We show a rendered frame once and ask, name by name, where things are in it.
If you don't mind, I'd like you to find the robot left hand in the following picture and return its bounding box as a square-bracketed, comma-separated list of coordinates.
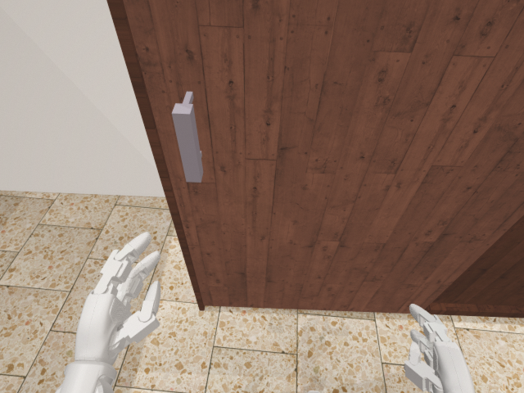
[75, 232, 160, 366]

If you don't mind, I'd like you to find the robot left forearm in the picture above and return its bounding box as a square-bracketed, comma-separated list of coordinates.
[55, 360, 117, 393]

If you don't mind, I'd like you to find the robot right hand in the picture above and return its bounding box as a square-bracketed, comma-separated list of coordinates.
[404, 304, 475, 393]

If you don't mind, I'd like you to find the handle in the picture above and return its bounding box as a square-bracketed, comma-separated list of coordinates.
[172, 91, 203, 183]

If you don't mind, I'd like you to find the wardrobe door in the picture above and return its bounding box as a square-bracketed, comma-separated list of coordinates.
[432, 215, 524, 306]
[123, 0, 524, 314]

